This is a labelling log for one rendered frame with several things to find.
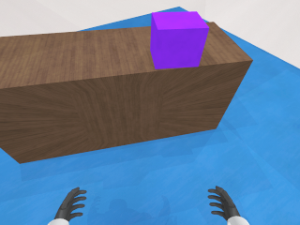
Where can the pedestal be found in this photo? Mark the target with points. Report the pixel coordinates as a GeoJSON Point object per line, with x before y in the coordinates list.
{"type": "Point", "coordinates": [68, 93]}

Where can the robot left hand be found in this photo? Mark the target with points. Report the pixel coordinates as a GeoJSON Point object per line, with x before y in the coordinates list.
{"type": "Point", "coordinates": [67, 205]}

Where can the right robot forearm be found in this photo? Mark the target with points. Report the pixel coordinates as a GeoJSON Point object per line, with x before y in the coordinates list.
{"type": "Point", "coordinates": [236, 220]}

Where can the robot right hand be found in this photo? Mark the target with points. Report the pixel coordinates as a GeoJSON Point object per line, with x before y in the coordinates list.
{"type": "Point", "coordinates": [227, 205]}

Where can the carton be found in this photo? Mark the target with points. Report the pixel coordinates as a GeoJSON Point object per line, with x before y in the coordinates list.
{"type": "Point", "coordinates": [177, 39]}

